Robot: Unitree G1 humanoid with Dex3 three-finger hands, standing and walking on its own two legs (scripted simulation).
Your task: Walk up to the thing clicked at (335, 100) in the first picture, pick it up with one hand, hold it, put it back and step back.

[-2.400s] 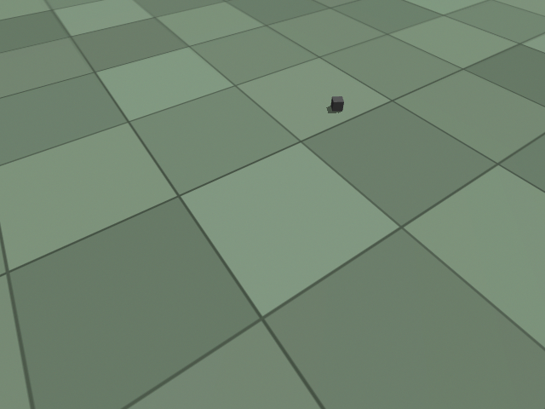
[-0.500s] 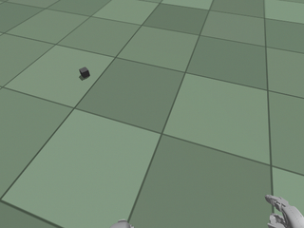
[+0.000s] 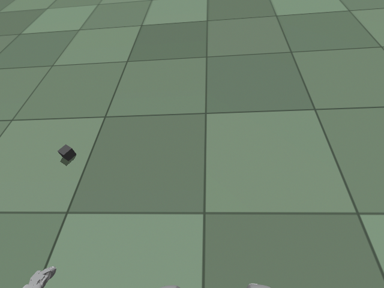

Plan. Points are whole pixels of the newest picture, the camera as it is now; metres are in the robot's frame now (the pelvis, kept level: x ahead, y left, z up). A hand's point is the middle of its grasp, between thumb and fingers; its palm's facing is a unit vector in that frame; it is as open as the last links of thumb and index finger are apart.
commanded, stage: walk up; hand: left
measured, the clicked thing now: (67, 152) +1.11 +0.86 -0.71
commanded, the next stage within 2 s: none
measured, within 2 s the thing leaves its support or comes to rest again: neither
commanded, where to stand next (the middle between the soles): +0.68 +0.98 m, yaw -46 degrees
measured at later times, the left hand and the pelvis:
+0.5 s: hand (15, 221) +0.36 +0.49 -0.11, palm faces -0.31 -0.77 -0.55, open 7.4 cm; pelvis +0.20 +0.21 +0.01, yaw -15 degrees
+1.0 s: hand out of the picture +0.54 +0.70 -0.13, palm faces -0.34 -0.68 -0.65, open 7.4 cm; pelvis +0.34 +0.41 -0.03, yaw -25 degrees
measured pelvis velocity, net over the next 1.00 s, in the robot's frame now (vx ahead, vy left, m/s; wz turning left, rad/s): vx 0.34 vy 0.41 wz -0.43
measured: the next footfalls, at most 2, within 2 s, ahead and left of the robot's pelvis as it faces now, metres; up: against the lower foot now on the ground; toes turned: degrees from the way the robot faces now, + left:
left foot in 0.24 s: +0.26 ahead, +0.29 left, +0.00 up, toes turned -5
right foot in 0.56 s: +0.32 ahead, +0.11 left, +0.00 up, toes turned -24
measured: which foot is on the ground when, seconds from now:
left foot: up 0.00-0.22, down 0.24-0.56, up 0.58-0.90, down 0.92-1.00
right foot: down 0.00-0.24, up 0.26-0.54, down 0.56-0.94, up 0.96-1.00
